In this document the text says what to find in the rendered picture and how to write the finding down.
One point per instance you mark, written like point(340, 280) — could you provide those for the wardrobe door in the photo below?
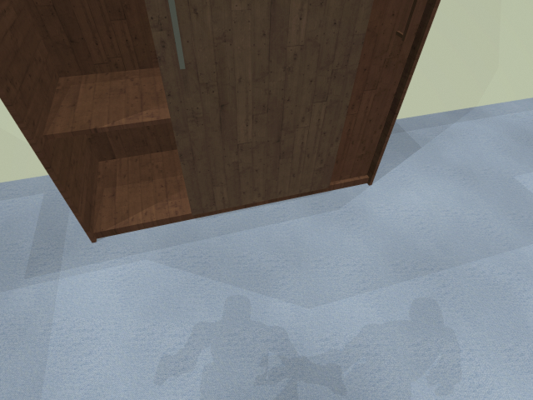
point(382, 61)
point(259, 110)

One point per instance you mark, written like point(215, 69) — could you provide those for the handle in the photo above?
point(176, 32)
point(411, 20)

